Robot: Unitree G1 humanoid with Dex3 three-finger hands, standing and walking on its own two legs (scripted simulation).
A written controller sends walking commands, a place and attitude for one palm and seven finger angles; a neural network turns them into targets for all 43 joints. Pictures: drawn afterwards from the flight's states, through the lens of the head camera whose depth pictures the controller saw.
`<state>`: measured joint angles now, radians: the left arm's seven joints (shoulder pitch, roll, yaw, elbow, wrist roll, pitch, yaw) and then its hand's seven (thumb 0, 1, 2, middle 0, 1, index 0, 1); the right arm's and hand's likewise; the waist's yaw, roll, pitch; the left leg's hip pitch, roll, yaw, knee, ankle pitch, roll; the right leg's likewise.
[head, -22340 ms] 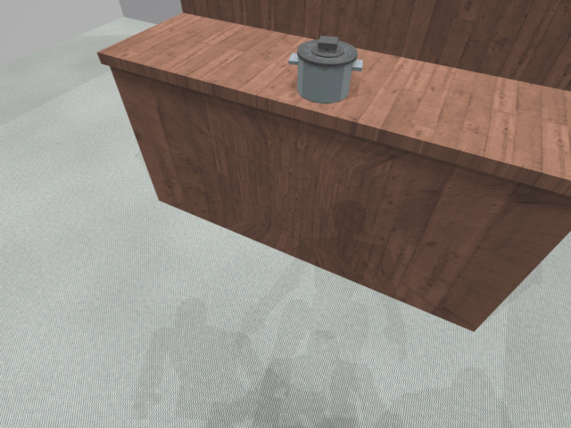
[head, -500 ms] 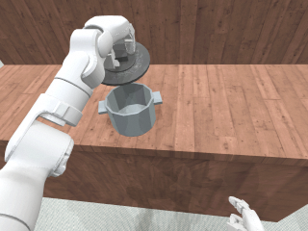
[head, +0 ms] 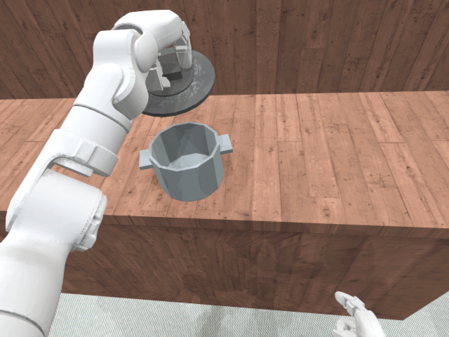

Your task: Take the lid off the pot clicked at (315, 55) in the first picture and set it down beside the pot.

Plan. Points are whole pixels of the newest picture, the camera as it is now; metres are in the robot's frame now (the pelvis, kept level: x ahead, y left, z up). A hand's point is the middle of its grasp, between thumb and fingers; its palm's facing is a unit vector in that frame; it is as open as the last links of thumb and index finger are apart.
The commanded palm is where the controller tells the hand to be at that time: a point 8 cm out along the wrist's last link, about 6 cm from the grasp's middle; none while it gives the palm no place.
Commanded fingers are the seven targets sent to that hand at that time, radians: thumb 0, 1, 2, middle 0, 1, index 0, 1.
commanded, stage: move the lid sideways beside the pot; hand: left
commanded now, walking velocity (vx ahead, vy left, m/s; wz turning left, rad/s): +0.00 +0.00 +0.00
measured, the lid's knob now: (165, 68) +0.49 +0.10 +0.26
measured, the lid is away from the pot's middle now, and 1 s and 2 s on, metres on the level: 0.01 0.15 0.25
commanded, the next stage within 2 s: lower the lid onto the table in 1.98 s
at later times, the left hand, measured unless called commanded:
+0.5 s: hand (110, 77) +0.44 +0.17 +0.27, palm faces -0.14 +0.01 -0.99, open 7.7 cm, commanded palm +0.43 +0.17 +0.34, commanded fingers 0.00 0.53 1.15 -0.78 -0.88 -0.85 -0.95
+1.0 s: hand (73, 77) +0.45 +0.23 +0.28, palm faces -0.14 +0.00 -0.99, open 7.7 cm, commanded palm +0.43 +0.24 +0.34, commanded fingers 0.00 0.53 1.15 -0.78 -0.88 -0.85 -0.95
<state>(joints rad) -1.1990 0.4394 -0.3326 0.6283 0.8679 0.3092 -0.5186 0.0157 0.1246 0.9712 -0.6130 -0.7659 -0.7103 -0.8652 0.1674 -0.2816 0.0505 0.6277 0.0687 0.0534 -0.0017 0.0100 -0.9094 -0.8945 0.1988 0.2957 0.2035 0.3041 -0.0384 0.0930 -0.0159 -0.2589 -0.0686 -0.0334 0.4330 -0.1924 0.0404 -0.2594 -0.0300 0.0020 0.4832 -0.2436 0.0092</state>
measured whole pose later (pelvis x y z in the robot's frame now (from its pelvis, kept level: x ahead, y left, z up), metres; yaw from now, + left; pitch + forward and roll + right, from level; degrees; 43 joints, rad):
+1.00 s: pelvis +0.00 +0.01 +0.00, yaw +1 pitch +2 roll -1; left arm -1.12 0.69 -0.20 0.63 0.90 0.20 -0.59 0.02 0.13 0.97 -0.61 -0.76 -0.71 -0.87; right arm 0.21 -0.30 0.04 0.61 0.08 0.10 -0.01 0.01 -0.91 -0.89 0.20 0.30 0.20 0.30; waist -0.05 0.07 0.00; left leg -0.29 -0.07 -0.05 0.45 -0.19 0.06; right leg -0.25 -0.03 -0.02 0.44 -0.22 0.02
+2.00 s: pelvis +0.00 +0.02 +0.00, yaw +2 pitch +4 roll -2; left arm -1.16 0.87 -0.12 0.77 0.95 0.07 -0.61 0.01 0.14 0.97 -0.60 -0.76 -0.72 -0.87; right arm 0.24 -0.30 0.03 0.62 0.10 0.16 -0.03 0.01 -0.91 -0.89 0.20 0.30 0.20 0.30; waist -0.06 0.06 0.02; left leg -0.33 -0.07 -0.06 0.46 -0.20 0.07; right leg -0.26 -0.03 -0.03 0.38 -0.19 0.02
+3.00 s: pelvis +0.02 +0.02 +0.00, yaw +1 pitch +5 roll -2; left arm -1.07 0.84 -0.07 0.88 0.94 0.02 -0.56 0.01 0.15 0.97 -0.60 -0.76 -0.72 -0.88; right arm 0.27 -0.31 0.02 0.65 0.09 0.13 -0.04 0.01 -0.91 -0.89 0.20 0.30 0.21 0.30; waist -0.09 0.04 0.02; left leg -0.34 -0.06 -0.06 0.48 -0.23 0.07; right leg -0.26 -0.02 -0.02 0.37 -0.20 0.03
